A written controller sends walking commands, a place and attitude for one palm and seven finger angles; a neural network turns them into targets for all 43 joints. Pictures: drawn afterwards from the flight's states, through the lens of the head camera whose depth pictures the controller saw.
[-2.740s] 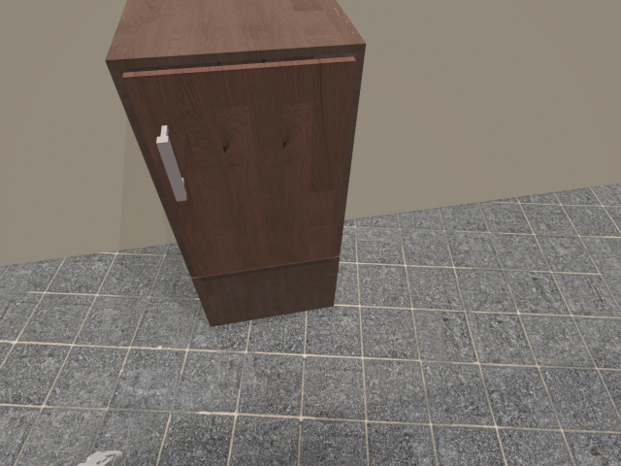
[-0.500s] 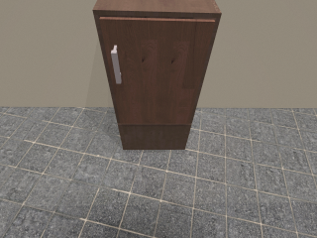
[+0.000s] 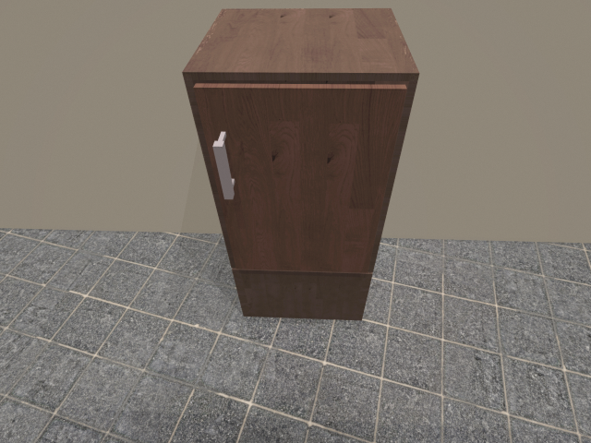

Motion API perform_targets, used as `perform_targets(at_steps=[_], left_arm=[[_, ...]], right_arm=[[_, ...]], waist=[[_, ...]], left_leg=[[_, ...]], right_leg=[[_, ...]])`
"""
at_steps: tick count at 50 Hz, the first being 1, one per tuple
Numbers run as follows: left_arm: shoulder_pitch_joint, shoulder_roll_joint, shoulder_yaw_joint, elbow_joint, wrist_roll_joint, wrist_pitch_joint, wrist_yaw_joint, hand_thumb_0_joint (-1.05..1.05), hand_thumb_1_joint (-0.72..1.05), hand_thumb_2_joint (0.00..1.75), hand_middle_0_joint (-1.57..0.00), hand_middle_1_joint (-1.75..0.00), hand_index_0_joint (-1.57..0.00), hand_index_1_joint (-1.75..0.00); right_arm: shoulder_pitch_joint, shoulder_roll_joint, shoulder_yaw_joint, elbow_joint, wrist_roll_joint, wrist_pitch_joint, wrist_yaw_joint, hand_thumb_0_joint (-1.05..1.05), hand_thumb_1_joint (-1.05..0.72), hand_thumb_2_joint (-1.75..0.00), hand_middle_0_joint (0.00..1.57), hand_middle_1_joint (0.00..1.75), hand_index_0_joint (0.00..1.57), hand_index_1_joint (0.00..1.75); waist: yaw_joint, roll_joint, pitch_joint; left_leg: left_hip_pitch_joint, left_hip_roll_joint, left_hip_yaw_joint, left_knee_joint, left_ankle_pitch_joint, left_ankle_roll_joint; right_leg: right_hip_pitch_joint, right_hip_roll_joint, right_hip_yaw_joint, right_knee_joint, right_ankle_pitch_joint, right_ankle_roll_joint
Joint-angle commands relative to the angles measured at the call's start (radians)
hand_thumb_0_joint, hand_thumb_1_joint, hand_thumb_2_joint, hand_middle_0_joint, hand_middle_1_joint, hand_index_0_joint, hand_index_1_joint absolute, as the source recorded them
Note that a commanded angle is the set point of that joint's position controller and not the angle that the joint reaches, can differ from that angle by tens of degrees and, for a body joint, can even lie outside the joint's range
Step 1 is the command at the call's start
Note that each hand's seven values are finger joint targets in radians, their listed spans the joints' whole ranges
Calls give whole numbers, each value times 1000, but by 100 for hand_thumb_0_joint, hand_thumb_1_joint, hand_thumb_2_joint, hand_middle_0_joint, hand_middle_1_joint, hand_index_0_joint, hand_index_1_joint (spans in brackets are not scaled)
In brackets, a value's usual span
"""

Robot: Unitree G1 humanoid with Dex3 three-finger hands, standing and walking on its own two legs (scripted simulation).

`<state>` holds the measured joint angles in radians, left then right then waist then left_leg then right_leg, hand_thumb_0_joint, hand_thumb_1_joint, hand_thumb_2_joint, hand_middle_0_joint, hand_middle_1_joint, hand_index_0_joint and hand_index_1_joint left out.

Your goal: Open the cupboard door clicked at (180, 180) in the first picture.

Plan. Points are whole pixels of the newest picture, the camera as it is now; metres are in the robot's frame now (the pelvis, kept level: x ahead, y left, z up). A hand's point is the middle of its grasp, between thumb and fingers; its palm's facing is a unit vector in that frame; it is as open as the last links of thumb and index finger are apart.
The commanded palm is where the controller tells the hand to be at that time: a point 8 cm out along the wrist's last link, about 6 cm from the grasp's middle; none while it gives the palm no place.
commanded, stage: take the last steps up to it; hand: left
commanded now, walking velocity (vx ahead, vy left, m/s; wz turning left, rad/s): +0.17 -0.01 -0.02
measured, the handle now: (226, 166) +0.67 +0.18 -0.01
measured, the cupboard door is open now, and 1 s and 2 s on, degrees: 0 0 0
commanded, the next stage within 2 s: come to a stop and stand still in 0.08 s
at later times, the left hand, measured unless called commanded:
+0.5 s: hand out of the picture +0.05 +0.19 -0.19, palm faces +0.05 -0.99 -0.16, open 7.3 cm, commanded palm none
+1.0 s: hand out of the picture +0.11 +0.15 -0.17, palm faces -0.02 -0.98 -0.19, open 7.2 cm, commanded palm none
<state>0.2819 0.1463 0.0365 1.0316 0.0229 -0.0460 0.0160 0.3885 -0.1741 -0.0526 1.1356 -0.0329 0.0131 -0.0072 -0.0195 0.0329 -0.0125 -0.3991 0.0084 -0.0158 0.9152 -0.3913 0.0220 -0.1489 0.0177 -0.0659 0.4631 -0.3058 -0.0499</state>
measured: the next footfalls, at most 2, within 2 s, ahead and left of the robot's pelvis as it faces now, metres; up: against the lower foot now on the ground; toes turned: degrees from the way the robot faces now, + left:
left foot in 0.28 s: +0.21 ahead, +0.12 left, +0.00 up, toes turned +5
right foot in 0.70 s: +0.10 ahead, -0.14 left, +0.00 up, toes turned -5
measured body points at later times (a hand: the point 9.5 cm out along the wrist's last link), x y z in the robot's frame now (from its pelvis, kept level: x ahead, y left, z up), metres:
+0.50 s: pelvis +0.09 +0.03 -0.01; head +0.12 +0.05 +0.44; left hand +0.05 +0.24 -0.17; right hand +0.20 -0.18 -0.14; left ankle +0.17 +0.12 -0.74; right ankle +0.05 -0.11 -0.68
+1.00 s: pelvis +0.07 -0.02 +0.00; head +0.08 -0.02 +0.45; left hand +0.11 +0.21 -0.16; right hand +0.02 -0.24 -0.16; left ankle +0.09 +0.11 -0.74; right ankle +0.06 -0.13 -0.74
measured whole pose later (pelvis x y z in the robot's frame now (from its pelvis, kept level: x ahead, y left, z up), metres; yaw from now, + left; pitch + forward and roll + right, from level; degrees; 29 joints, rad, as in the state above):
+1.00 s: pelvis +0.07 -0.02 +0.00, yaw -3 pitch -1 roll +0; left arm 0.24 0.17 0.02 1.08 0.01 0.01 0.02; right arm 0.33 -0.15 -0.02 1.15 -0.02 0.01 -0.03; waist -0.01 0.00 0.02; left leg -0.23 0.05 0.01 0.48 -0.23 -0.03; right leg -0.20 0.00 -0.05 0.46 -0.25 -0.01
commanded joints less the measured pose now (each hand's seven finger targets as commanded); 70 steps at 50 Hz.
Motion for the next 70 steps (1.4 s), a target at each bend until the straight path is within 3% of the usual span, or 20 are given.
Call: perform_targets(at_steps=[1,9,12,13,14,15,16,19,31,33,35,37,40,48,54,55,56,58,62,70], left_arm=[[148,91,10,17,-3,-21,8,0,90,90,-20,-30,-20,-30],[267,98,-1,86,3,-23,23,0,90,90,-20,-30,-20,-30],[234,84,-6,98,-3,-7,37,0,90,90,-20,-30,-20,-30],[232,79,-10,101,-8,0,40,0,90,90,-20,-30,-20,-30],[277,55,-15,101,-20,3,45,0,90,90,-20,-30,-20,-30],[321,21,-19,99,-24,7,52,0,90,90,-20,-30,-20,-30],[330,42,-10,94,-18,25,51,0,90,90,-20,-30,-20,-30],[235,52,10,62,-1,78,42,0,90,90,-20,-30,-20,-30],[167,41,25,-39,7,92,9,0,90,90,-20,-30,-20,-30],[210,70,25,-24,10,74,10,0,90,90,-20,-30,-20,-30],[103,192,30,-70,17,54,16,0,90,90,-20,-30,-20,-30],[-26,203,32,-102,11,52,20,0,90,90,-20,-30,-20,-30],[-71,162,21,-87,3,46,15,0,90,90,-20,-30,-20,-30],[32,117,5,26,-22,43,11,0,90,90,-20,-30,-20,-30],[32,103,-3,59,-19,44,11,0,90,90,-20,-30,-20,-30],[121,123,-18,78,-3,14,57,0,90,90,-20,-30,-20,-30],[63,184,-12,29,-7,0,46,0,90,90,-20,-30,-20,-30],[-11,164,-5,-12,-3,2,34,0,90,90,-20,-30,-20,-30],[44,101,-16,-5,-7,19,26,0,90,90,-20,-30,-20,-30],[67,100,-20,9,-6,21,20,0,90,90,-20,-30,-20,-30]], right_arm=[[-71,-25,-8,-94,2,-35,9,0,-90,-90,20,30,20,30],[-241,-2,9,-139,16,-42,17,0,-90,-90,20,30,20,30],[-142,-2,25,-90,18,-52,-14,0,-90,-90,20,30,20,30],[-53,-40,18,-59,18,-57,-24,0,-90,-90,20,30,20,30],[18,-115,5,-51,15,-61,-34,0,-90,-90,20,30,20,30],[62,-151,-6,-40,27,-57,-37,0,-90,-90,20,30,20,30],[15,-167,2,-48,43,-48,-55,0,-90,-90,20,30,20,30],[-172,-123,3,-106,30,-25,-63,0,-90,-90,20,30,20,30],[-254,-154,-45,-173,2,6,-23,0,-90,-90,20,30,20,30],[-224,-136,-42,-171,8,11,-16,0,-90,-90,20,30,20,30],[-178,-18,-16,-190,25,22,-4,0,-90,-90,20,30,20,30],[-225,-53,-17,-195,15,35,0,0,-90,-90,20,30,20,30],[-105,-42,-2,-127,15,15,-3,0,-90,-90,20,30,20,30],[-66,-72,34,-33,20,-37,-32,0,-90,-90,20,30,20,30],[-38,-47,32,-9,20,-23,-33,0,-90,-90,20,30,20,30],[-152,-78,34,-78,24,-41,-17,0,-90,-90,20,30,20,30],[-63,-17,35,-103,24,-23,-9,0,-90,-90,20,30,20,30],[25,-24,34,-100,12,-23,1,0,-90,-90,20,30,20,30],[-12,-55,39,-131,14,-38,-8,0,-90,-90,20,30,20,30],[-38,-86,41,-122,16,-49,-14,0,-90,-90,20,30,20,30]], waist=[[18,-123,183],[52,-162,121],[-3,-193,34],[-33,-150,-32],[-43,-35,-136],[-40,96,-176],[-12,136,-159],[25,70,41],[39,150,15],[59,54,18],[14,-289,79],[21,-309,141],[-19,-184,98],[45,83,27],[29,-34,72],[74,-30,119],[-4,-61,21],[-39,-31,4],[7,23,98],[21,-26,106]], left_leg=[[-237,80,48,111,110,-28],[-125,41,134,-147,141,-21],[143,-19,135,-398,302,-15],[316,36,94,-445,573,-1],[555,218,-53,-369,1044,76],[620,379,-126,-406,1426,162],[527,435,-173,-447,1497,217],[160,374,-116,-577,927,197],[-4,267,-104,-680,-75,112],[-43,196,-50,-583,-83,55],[-53,37,75,-291,-65,-41],[16,40,6,-122,-38,-15],[80,41,37,-180,69,-17],[146,120,-67,-561,353,-6],[161,91,-30,-580,192,-16],[94,75,29,-341,188,-51],[125,46,22,-311,33,-39],[194,44,28,-344,114,-23],[42,87,-70,-504,91,11],[70,88,-80,-565,114,22]], right_leg=[[4,-275,211,-284,226,-107],[106,-235,131,-176,718,-94],[104,-168,87,12,924,-36],[46,-138,75,122,812,4],[-126,-82,50,232,482,47],[-180,-27,37,401,-151,66],[-188,-29,101,531,-348,82],[-186,-82,108,591,-259,91],[-82,-52,-5,244,-111,64],[36,-44,-11,6,12,59],[-161,-318,356,-305,-259,-44],[-353,-312,369,-354,-348,-82],[-248,-213,182,-224,-85,-55],[7,-110,97,-86,178,34],[-42,-115,109,-157,48,31],[-69,-192,180,-129,445,37],[-89,-256,228,-174,170,-14],[-192,-189,146,-138,-119,-34],[-133,-94,89,-37,-94,3],[-88,-99,76,-24,22,23]])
